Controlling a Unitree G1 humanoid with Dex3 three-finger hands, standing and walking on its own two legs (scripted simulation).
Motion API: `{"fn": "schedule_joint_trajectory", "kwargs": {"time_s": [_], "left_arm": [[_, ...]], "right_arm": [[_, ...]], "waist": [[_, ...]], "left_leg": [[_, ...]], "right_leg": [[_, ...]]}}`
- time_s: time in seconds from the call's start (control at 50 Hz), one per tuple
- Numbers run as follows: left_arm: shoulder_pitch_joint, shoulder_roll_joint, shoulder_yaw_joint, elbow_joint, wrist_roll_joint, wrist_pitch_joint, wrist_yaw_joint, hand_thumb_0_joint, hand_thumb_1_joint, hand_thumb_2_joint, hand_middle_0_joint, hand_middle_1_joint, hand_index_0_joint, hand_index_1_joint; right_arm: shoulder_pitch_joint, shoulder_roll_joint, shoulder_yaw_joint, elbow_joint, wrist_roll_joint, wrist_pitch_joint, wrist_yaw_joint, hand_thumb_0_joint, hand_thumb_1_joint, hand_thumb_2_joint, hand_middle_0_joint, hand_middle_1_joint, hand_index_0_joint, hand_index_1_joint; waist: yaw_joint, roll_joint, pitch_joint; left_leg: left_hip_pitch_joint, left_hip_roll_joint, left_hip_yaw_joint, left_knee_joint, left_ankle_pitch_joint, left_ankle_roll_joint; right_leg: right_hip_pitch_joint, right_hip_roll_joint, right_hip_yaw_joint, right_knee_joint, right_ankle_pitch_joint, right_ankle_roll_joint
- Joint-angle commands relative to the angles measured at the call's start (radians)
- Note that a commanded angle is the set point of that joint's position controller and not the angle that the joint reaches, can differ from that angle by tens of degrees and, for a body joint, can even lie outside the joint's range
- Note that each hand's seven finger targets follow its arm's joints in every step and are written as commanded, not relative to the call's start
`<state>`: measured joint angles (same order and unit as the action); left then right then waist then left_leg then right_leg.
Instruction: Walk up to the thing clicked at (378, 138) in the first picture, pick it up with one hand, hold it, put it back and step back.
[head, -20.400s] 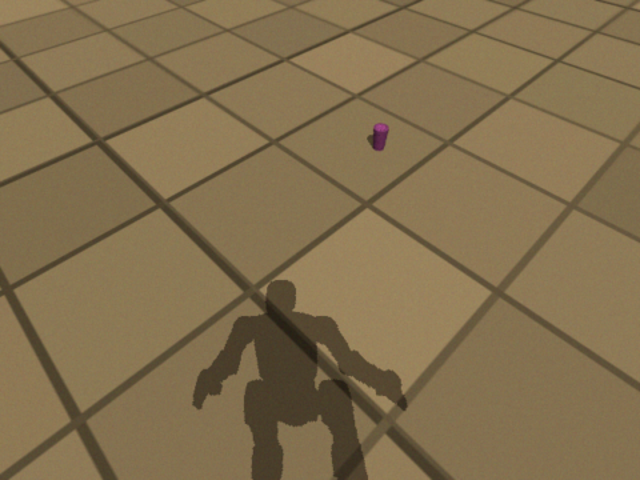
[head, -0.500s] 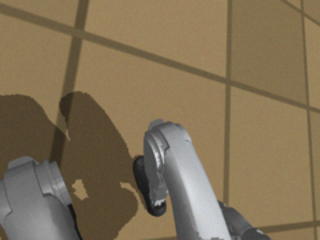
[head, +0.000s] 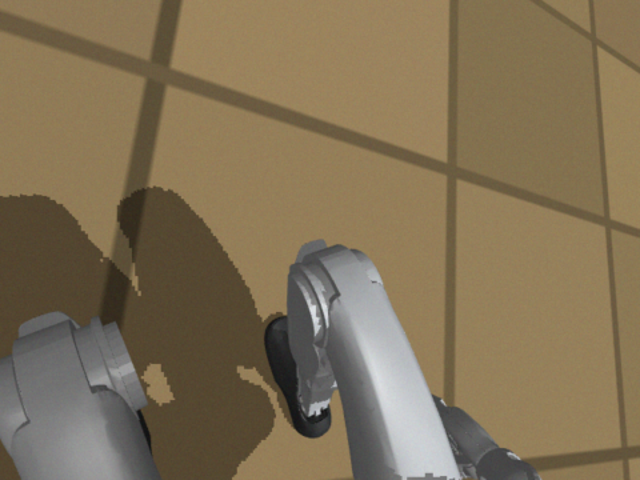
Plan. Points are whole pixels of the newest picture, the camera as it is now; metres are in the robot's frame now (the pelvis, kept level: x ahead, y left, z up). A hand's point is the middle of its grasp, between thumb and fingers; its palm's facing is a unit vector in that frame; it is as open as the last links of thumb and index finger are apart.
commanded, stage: close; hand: left
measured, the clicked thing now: out of the picture +0.45 +0.34 -0.24
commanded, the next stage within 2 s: settle in 0.38 s
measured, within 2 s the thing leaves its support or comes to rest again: neither
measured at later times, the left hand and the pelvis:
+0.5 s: hand out of the picture +0.44 +0.37 -0.20, palm faces -0.43 -0.15 -0.89, open 5.3 cm; pelvis +0.00 +0.00 +0.00, yaw +0 degrees
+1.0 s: hand out of the picture +0.45 +0.38 -0.15, palm faces -0.38 -0.11 -0.92, open 5.0 cm; pelvis +0.00 +0.00 +0.01, yaw +2 degrees
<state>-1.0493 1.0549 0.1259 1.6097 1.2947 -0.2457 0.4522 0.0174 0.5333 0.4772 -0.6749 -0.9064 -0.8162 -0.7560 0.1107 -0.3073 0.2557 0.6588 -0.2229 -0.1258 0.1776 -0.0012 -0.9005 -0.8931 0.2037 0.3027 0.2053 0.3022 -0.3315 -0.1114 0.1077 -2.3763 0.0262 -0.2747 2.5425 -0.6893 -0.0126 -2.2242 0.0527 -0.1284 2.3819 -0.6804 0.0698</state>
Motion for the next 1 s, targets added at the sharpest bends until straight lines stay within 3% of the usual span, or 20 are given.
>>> {"fn": "schedule_joint_trajectory", "kwargs": {"time_s": [0.0,0.12,0.14,0.22,0.24,0.28,0.34,0.44,0.5,0.56,0.58,0.6,0.64,0.7,0.74,0.76,0.82,0.9,0.94,0.98], "left_arm": [[-0.270,0.231,0.021,-0.167,-0.023,0.001,0.032,0.000,0.557,0.442,-0.679,-0.886,-0.829,-0.732],[-0.234,0.218,0.013,-0.131,-0.033,0.000,0.012,0.000,0.564,0.430,-0.687,-0.874,-0.836,-0.721],[-0.222,0.232,0.030,-0.145,-0.043,-0.004,0.012,0.000,0.567,0.439,-0.697,-0.872,-0.842,-0.723],[-0.231,0.197,0.005,-0.157,-0.049,-0.014,0.006,0.000,0.606,0.432,-0.713,-0.882,-0.865,-0.724],[-0.255,0.232,0.020,-0.182,-0.050,-0.021,0.010,0.000,0.592,0.423,-0.712,-0.870,-0.861,-0.716],[-0.217,0.198,0.008,-0.112,-0.046,-0.019,0.008,0.000,0.619,0.411,-0.721,-0.873,-0.876,-0.713],[-0.246,0.259,0.039,-0.178,-0.043,-0.034,0.020,0.000,0.608,0.409,-0.727,-0.855,-0.874,-0.703],[-0.245,0.213,0.012,-0.128,-0.036,-0.025,0.022,0.000,0.632,0.419,-0.744,-0.849,-0.891,-0.697],[-0.255,0.264,0.044,-0.185,-0.029,-0.026,0.031,0.000,0.639,0.441,-0.793,-0.880,-0.946,-0.723],[-0.233,0.227,0.024,-0.142,-0.029,-0.012,0.025,0.000,0.613,0.454,-0.786,-0.880,-0.931,-0.730],[-0.277,0.249,0.040,-0.224,-0.034,-0.018,0.026,0.000,0.622,0.431,-0.776,-0.880,-0.931,-0.721],[-0.227,0.237,0.035,-0.175,-0.027,-0.008,0.022,0.000,0.623,0.423,-0.768,-0.896,-0.928,-0.732],[-0.233,0.260,0.053,-0.199,-0.023,0.001,0.019,0.000,0.613,0.438,-0.778,-0.876,-0.928,-0.722],[-0.237,0.231,0.040,-0.261,-0.034,0.012,0.010,0.000,0.624,0.421,-0.775,-0.872,-0.931,-0.712],[-0.233,0.214,0.040,-0.275,-0.040,0.024,-0.006,0.000,0.612,0.425,-0.776,-0.857,-0.925,-0.704],[-0.231,0.215,0.043,-0.292,-0.048,0.026,-0.013,0.000,0.608,0.403,-0.757,-0.867,-0.915,-0.704],[-0.221,0.181,0.033,-0.323,-0.062,0.041,-0.044,0.000,0.601,0.403,-0.759,-0.868,-0.915,-0.708],[-0.214,0.166,0.036,-0.429,-0.077,0.052,-0.096,0.000,0.634,0.408,-0.775,-0.883,-0.938,-0.716],[-0.194,0.115,0.013,-0.421,-0.092,0.068,-0.131,0.000,0.639,0.399,-0.770,-0.894,-0.939,-0.721],[-0.250,0.122,0.015,-0.482,-0.100,0.072,-0.156,0.000,0.611,0.385,-0.750,-0.895,-0.919,-0.722]], "right_arm": [[0.198,-0.315,-0.094,0.009,0.000,-0.002,-0.011,0.000,-0.897,-0.898,0.200,0.299,0.199,0.299],[0.207,-0.306,-0.085,0.006,0.002,0.001,-0.011,0.000,-0.897,-0.898,0.200,0.299,0.199,0.299],[0.205,-0.309,-0.088,0.006,0.002,0.002,-0.012,0.000,-0.898,-0.898,0.200,0.299,0.199,0.299],[0.205,-0.310,-0.086,0.006,0.003,0.003,-0.013,0.000,-0.897,-0.897,0.200,0.299,0.199,0.299],[0.194,-0.320,-0.094,0.002,0.005,0.004,-0.015,0.000,-0.899,-0.899,0.200,0.299,0.199,0.299],[0.202,-0.311,-0.081,-0.002,0.004,0.003,-0.013,0.000,-0.898,-0.898,0.200,0.299,0.199,0.299],[0.197,-0.315,-0.083,0.002,0.002,0.006,-0.017,0.000,-0.899,-0.899,0.200,0.299,0.199,0.299],[0.204,-0.315,-0.082,0.003,0.003,-0.001,-0.014,0.000,-0.899,-0.898,0.200,0.299,0.199,0.299],[0.196,-0.326,-0.095,0.006,-0.001,-0.002,-0.018,0.000,-0.909,-0.899,0.200,0.300,0.200,0.300],[0.196,-0.312,-0.086,0.009,-0.001,0.003,-0.015,0.000,-0.913,-0.901,0.200,0.300,0.199,0.300],[0.203,-0.324,-0.104,0.007,0.000,0.004,-0.017,0.000,-0.909,-0.899,0.200,0.300,0.199,0.300],[0.205,-0.320,-0.107,0.005,0.004,0.002,-0.017,0.000,-0.912,-0.900,0.200,0.300,0.200,0.300],[0.198,-0.321,-0.109,0.012,0.005,0.007,-0.015,0.000,-0.911,-0.900,0.200,0.300,0.199,0.300],[0.198,-0.311,-0.124,0.002,0.012,0.008,-0.011,0.000,-0.908,-0.898,0.200,0.300,0.200,0.300],[0.219,-0.311,-0.135,0.007,0.016,0.009,-0.007,0.000,-0.909,-0.899,0.200,0.300,0.199,0.300],[0.211,-0.305,-0.140,0.004,0.021,0.012,-0.006,0.000,-0.908,-0.898,0.200,0.300,0.200,0.300],[0.219,-0.309,-0.159,-0.001,0.032,0.019,-0.004,0.000,-0.910,-0.899,0.200,0.300,0.199,0.300],[0.226,-0.300,-0.191,-0.011,0.057,0.042,-0.005,0.000,-0.908,-0.899,0.200,0.300,0.199,0.300],[0.230,-0.289,-0.204,-0.008,0.069,0.054,-0.001,0.000,-0.909,-0.899,0.200,0.300,0.200,0.300],[0.245,-0.286,-0.217,-0.009,0.080,0.069,-0.008,0.000,-0.911,-0.899,0.200,0.300,0.200,0.300]], "waist": [[-0.036,0.555,-0.641],[-0.045,0.488,-0.602],[-0.026,0.496,-0.623],[-0.041,0.507,-0.621],[-0.028,0.521,-0.638],[-0.048,0.474,-0.590],[-0.018,0.501,-0.640],[-0.050,0.486,-0.581],[-0.020,0.525,-0.642],[-0.029,0.528,-0.634],[-0.021,0.557,-0.673],[-0.015,0.562,-0.633],[-0.001,0.575,-0.674],[0.007,0.579,-0.691],[-0.003,0.556,-0.695],[0.014,0.560,-0.710],[0.020,0.557,-0.692],[0.057,0.582,-0.775],[0.061,0.553,-0.766],[0.055,0.528,-0.791]], "left_leg": [[0.575,0.026,0.121,-0.278,0.218,0.007],[0.498,0.022,0.134,-0.256,0.193,0.021],[0.510,0.023,0.132,-0.267,0.192,0.020],[0.544,0.026,0.121,-0.274,0.203,0.012],[0.538,0.026,0.123,-0.276,0.185,0.014],[0.510,0.023,0.122,-0.267,0.178,0.016],[0.517,0.024,0.131,-0.260,0.178,0.021],[0.523,0.024,0.125,-0.259,0.180,0.016],[0.551,0.026,0.132,-0.266,0.197,0.013],[0.548,0.025,0.125,-0.270,0.198,0.010],[0.576,0.027,0.126,-0.280,0.213,0.008],[0.569,0.023,0.128,-0.282,0.208,0.005],[0.587,0.026,0.126,-0.280,0.218,0.004],[0.571,0.021,0.145,-0.275,0.235,0.012],[0.568,0.018,0.149,-0.273,0.245,0.014],[0.563,0.019,0.149,-0.281,0.232,0.016],[0.553,0.011,0.154,-0.298,0.209,0.012],[0.591,0.006,0.159,-0.338,0.188,0.011],[0.602,0.006,0.154,-0.357,0.187,0.011],[0.596,0.003,0.166,-0.355,0.193,0.019]], "right_leg": [[0.267,0.034,-0.138,-0.183,0.258,-0.086],[0.293,0.037,-0.126,-0.203,0.250,-0.082],[0.305,0.038,-0.127,-0.204,0.245,-0.083],[0.284,0.037,-0.139,-0.194,0.247,-0.086],[0.286,0.039,-0.135,-0.195,0.233,-0.088],[0.274,0.037,-0.140,-0.196,0.225,-0.087],[0.307,0.040,-0.128,-0.209,0.234,-0.082],[0.258,0.037,-0.138,-0.203,0.226,-0.086],[0.292,0.038,-0.133,-0.198,0.242,-0.086],[0.270,0.037,-0.140,-0.193,0.240,-0.090],[0.288,0.036,-0.137,-0.191,0.255,-0.088],[0.262,0.031,-0.137,-0.185,0.245,-0.094],[0.257,0.032,-0.135,-0.180,0.249,-0.094],[0.285,0.032,-0.119,-0.194,0.278,-0.090],[0.291,0.029,-0.114,-0.199,0.285,-0.089],[0.286,0.030,-0.110,-0.203,0.276,-0.089],[0.254,0.022,-0.109,-0.207,0.242,-0.100],[0.257,0.012,-0.095,-0.217,0.225,-0.102],[0.237,0.010,-0.090,-0.225,0.220,-0.103],[0.258,0.010,-0.078,-0.254,0.230,-0.101]]}}
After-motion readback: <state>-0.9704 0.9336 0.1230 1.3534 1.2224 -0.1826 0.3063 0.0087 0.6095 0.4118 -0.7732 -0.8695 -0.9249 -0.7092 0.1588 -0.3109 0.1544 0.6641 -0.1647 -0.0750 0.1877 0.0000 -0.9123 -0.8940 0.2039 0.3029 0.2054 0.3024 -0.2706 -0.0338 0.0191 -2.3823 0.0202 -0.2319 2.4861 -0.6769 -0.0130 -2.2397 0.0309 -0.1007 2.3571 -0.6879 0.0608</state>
